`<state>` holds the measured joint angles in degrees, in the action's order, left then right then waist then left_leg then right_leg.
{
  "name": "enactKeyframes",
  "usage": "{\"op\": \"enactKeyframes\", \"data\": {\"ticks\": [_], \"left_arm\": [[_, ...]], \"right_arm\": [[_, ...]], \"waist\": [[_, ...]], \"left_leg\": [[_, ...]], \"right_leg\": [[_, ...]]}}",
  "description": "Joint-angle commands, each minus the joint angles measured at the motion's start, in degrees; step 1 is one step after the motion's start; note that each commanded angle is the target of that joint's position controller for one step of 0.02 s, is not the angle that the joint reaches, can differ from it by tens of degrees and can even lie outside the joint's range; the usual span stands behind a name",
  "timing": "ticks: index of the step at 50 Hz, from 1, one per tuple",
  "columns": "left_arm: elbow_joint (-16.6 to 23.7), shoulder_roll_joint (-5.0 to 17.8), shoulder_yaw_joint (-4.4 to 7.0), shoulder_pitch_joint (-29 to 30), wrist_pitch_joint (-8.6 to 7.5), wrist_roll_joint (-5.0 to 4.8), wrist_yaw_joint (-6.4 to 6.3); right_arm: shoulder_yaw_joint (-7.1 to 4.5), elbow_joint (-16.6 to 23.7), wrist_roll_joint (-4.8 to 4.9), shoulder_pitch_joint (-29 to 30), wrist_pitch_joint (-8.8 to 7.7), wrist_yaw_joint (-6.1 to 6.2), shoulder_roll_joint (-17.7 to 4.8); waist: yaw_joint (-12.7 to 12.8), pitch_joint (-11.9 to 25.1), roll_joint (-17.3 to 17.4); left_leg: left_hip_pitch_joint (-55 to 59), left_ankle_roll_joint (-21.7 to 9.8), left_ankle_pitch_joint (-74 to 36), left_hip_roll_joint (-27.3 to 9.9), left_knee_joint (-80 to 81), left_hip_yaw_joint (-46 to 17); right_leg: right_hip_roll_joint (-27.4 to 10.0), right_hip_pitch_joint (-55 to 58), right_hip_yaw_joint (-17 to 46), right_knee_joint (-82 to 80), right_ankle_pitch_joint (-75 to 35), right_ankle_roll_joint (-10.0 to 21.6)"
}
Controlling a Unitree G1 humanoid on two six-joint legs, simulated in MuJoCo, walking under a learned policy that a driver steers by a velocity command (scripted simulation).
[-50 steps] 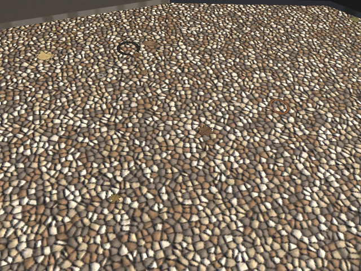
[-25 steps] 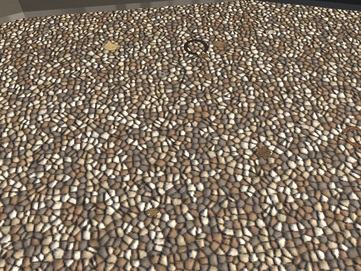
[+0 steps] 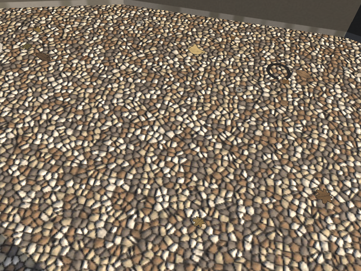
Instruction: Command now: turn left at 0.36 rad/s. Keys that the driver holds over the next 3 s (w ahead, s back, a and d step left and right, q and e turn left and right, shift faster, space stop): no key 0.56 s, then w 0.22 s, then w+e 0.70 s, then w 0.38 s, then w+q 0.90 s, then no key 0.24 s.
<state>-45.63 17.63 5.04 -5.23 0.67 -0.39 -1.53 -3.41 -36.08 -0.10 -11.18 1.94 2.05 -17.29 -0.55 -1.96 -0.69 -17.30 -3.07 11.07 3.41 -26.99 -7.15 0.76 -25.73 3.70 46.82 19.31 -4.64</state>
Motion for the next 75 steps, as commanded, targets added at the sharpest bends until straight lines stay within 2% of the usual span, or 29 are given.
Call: {"op": "enactKeyframes", "data": {"ticks": [1,6,8,9,10,13,17,28,30,33,37,39,40,41,42,43,45,48,56,60,62,63,64,65,66,68,69,71,75], "left_arm": [[3.7,4.4,0.5,1.8,-1.04,-0.31,0.64],[2.2,4.2,0.04,-2.8,-2.13,0.54,1.82],[2.7,10.1,0.72,-0.9,-1.94,2.04,1.34],[2.9,6.4,-0.29,0.9,-2.05,2.12,1.33],[3.3,4.9,-0.87,2.7,-2.28,1.9,1.36],[2.1,5.8,-1.06,2.0,-2.68,0.78,1.17],[0.9,5.5,-1.73,-0.7,-2.76,1.12,1.62],[-2.4,3.7,-2.78,-1.1,-1.81,0.84,1.27],[-3.6,3.9,-2.76,-2.1,-1.59,0.62,1.13],[-3.9,5.3,-2.31,-3.3,-2.06,-0.35,0.66],[-5.5,8.8,-1.08,-7.9,-3.73,-0.81,0.71],[-4.5,8.2,-1.31,-5.0,-3.61,-1.14,1.1],[-3.5,6.8,-1.76,-2.3,-3.44,-1.22,1.43],[-1.9,3.6,-2.75,1.0,-3.77,-1.22,1.51],[0.1,1.5,-3.29,2.5,-4.93,-0.95,1.51],[0.3,4.7,-2.42,1.8,-5.95,-1.49,1.34],[-1.9,5.1,-1.94,-3.0,-6.31,-3.11,2.0],[-1.9,3.0,-1.85,-1.0,-5.46,-2.13,3.06],[5.7,-0.8,-3.87,10.2,-4.81,-0.82,5.17],[7.7,3.0,-2.17,7.8,-4.64,-1.16,5.99],[4.7,7.5,0.57,-6.3,-4.04,-1.53,5.56],[2.9,10.7,2.34,-15.5,-3.27,-1.52,4.43],[3.4,16.3,3.2,-16.9,-3.13,-1.31,3.64],[4.2,12.4,2.19,-18.2,-3.48,-1.03,3.3],[3.9,9.8,1.53,-15.3,-4.12,-0.42,3.22],[5.9,6.9,0.65,-6.9,-4.95,-0.33,3.29],[7.0,5.8,0.28,-4.5,-5.14,0.52,3.22],[7.7,5.2,0.3,-3.4,-5.22,0.15,3.04],[6.6,7.1,0.76,-7.3,-5.35,-0.28,1.87]], "right_arm": [[-2.57,3.3,-0.26,-0.2,-0.17,-0.31,-9.4],[-1.39,2.3,0.72,1.5,0.05,-0.6,-7.2],[-0.56,2.2,-0.68,-3.0,-0.95,-0.86,-4.0],[-0.82,2.2,-1.36,-1.3,-1.18,-0.72,-5.6],[-1.41,1.7,-1.04,0.2,-1.16,-0.6,-7.2],[-0.99,1.3,-1.16,2.2,-0.39,-0.59,-4.8],[-1.1,0.1,-0.71,1.2,-0.3,-1.08,-5.3],[-0.73,-3.3,-0.84,-0.5,-1.66,-0.48,-4.3],[-0.68,-4.3,-0.63,-1.7,-1.55,-0.18,-4.1],[-0.66,-3.9,0.09,-2.2,-2.61,0.04,-4.1],[-0.17,-2.6,1.38,0.1,-6.11,-1.02,-1.5],[-0.22,-3.7,1.6,-3.0,-7.03,-1.59,-1.2],[-0.73,-5.7,1.56,-7.6,-7.27,-1.67,-1.8],[-1.96,-7.6,1.15,-13.4,-7.55,-1.55,-5.2],[-3.72,-9.2,0.95,-19.9,-7.72,-1.92,-10.8],[-3.4,-9.3,0.07,-21.6,-7.96,-2.18,-9.6],[-2.09,-8.1,-0.64,-17.3,-8.19,-1.86,-4.5],[-0.88,-8.2,-0.52,-14.1,-7.53,-1.85,-1.3],[-1.64,-10.4,0.14,-14.3,-7.63,-0.51,-6.0],[-2.21,-10.6,0.53,-12.8,-6.58,-0.23,-8.1],[-2.33,-9.8,0.25,-11.4,-5.28,0.38,-9.1],[-2.03,-8.7,-0.03,-11.5,-5.43,0.65,-9.1],[0.95,-6.0,-1.54,-18.6,-6.85,-0.83,0.7],[0.57,-5.4,0.53,-13.1,-9.43,-1.68,-3.4],[-0.42,-3.0,2.95,-6.5,-10.58,-1.99,-6.6],[-0.48,-2.8,1.18,-4.2,-11.19,-1.04,-6.6],[-0.92,-3.1,0.25,-5.8,-10.52,-0.83,-6.9],[-1.0,-2.7,-0.6,-7.2,-9.02,-0.87,-5.9],[-0.28,0.4,-1.47,-0.1,-7.98,-0.55,-3.7]], "waist": [[-1.6,6.8,10.0],[1.3,6.7,7.2],[-3.9,6.2,-9.1],[-2.4,6.1,-11.0],[-1.8,4.9,-9.5],[-0.9,4.4,-8.7],[0.2,3.8,-2.7],[1.1,2.3,2.3],[1.1,2.5,1.4],[1.4,-4.0,-1.3],[2.2,-5.4,-9.0],[-0.4,-5.5,-8.9],[-3.0,-4.4,-7.7],[-5.6,-3.4,-1.0],[-7.2,-0.6,13.7],[-7.4,-0.4,14.4],[-3.5,-0.7,6.7],[-2.6,-2.0,6.4],[-4.1,-5.9,5.3],[0.2,-1.5,7.4],[7.8,7.4,7.9],[12.0,11.6,4.5],[4.7,19.0,-12.9],[8.5,26.1,-7.6],[8.6,15.3,-5.4],[2.9,5.3,2.3],[0.2,4.2,1.1],[-1.7,3.1,-0.7],[0.3,0.7,-1.0]], "left_leg": [[7.9,-10.3,-14.1,-14.7,5.5,-15.2],[4.8,-5.8,-12.8,-10.9,1.6,-15.2],[-3.6,1.0,9.4,0.2,-7.1,-3.4],[-1.3,3.4,14.5,-1.1,-8.2,-1.1],[-0.2,4.1,12.6,-2.0,-8.7,-0.6],[3.6,4.7,0.7,-3.5,-1.4,-0.4],[7.0,2.0,-6.3,-3.9,-0.6,-1.3],[5.6,2.2,-6.5,-4.7,1.7,-2.7],[4.9,1.6,8.0,-3.0,1.6,-1.2],[-3.5,-0.1,25.7,-2.0,-0.6,0.1],[-8.6,0.6,12.8,-2.1,-11.3,6.6],[0.5,-1.0,11.9,-2.6,-5.1,6.9],[10.5,-1.6,9.0,-2.7,0.2,5.7],[17.9,-3.4,11.4,-7.3,5.1,-3.5],[27.5,-8.2,13.0,-17.5,12.8,-21.2],[30.0,-12.2,5.7,-24.2,14.2,-30.5],[31.0,-9.8,-1.8,-22.6,12.8,-19.5],[27.7,-5.3,-15.1,-18.1,15.5,-4.6],[14.8,-5.0,-16.3,-16.1,22.1,11.3],[22.6,-2.8,-47.4,-18.3,11.1,15.3],[19.3,-0.4,-58.1,-17.0,-8.3,17.3],[6.4,1.7,-45.6,-15.0,-23.8,16.9],[-18.5,5.4,15.2,-3.7,-48.1,13.7],[-24.4,4.0,21.9,-0.7,-56.3,0.2],[-29.9,2.6,16.3,-4.1,-55.4,-0.2],[-24.2,2.1,8.2,-8.6,-45.5,1.0],[-19.6,2.5,6.5,-10.0,-43.1,0.4],[-16.5,4.0,5.4,-10.9,-39.0,1.3],[-17.7,6.8,-6.3,-9.8,-25.4,3.8]], "right_leg": [[-0.5,1.6,-0.5,-4.7,1.7,0.3],[-1.8,15.3,-0.8,-26.5,-14.3,3.8],[-15.3,19.7,12.6,-26.7,-30.6,12.5],[-18.7,15.1,15.8,-28.4,-26.1,17.5],[-16.5,14.7,14.1,-28.4,-22.9,16.9],[-11.6,15.3,9.2,-26.4,-19.3,11.8],[-5.9,13.0,3.4,-24.9,-8.8,7.0],[-3.4,13.8,0.4,-22.3,-8.4,6.0],[-2.2,13.0,-0.3,-22.9,4.3,6.6],[-4.5,9.0,4.6,-25.4,22.5,10.5],[-16.9,13.6,21.9,-34.6,26.0,17.8],[-15.3,7.9,18.6,-33.6,20.2,16.6],[-11.6,2.4,14.1,-30.6,14.9,14.2],[-5.6,-4.0,6.5,-20.2,6.7,10.4],[1.5,-13.0,-2.7,-1.3,3.4,6.5],[1.8,-20.2,1.9,10.7,12.4,6.3],[-1.4,-24.0,7.1,18.7,6.5,9.0],[-4.0,-22.9,4.2,14.6,-3.5,8.8],[-3.1,-10.6,-6.1,-8.6,-20.6,5.6],[0.9,-4.3,-9.3,-11.2,-15.0,10.6],[4.8,13.9,-10.3,-12.3,-14.2,14.0],[1.5,30.5,-2.6,-13.4,-12.7,16.3],[-16.2,50.8,30.9,-17.2,-1.6,27.7],[-19.8,52.6,48.1,-29.0,9.8,30.1],[-18.0,45.4,39.6,-31.7,8.4,26.2],[-13.0,25.7,26.7,-33.1,-3.8,22.6],[-10.8,19.4,22.6,-34.1,-9.1,22.1],[-9.0,12.8,18.8,-36.0,-14.2,22.7],[-5.8,7.0,12.1,-36.4,-19.8,21.1]]}}
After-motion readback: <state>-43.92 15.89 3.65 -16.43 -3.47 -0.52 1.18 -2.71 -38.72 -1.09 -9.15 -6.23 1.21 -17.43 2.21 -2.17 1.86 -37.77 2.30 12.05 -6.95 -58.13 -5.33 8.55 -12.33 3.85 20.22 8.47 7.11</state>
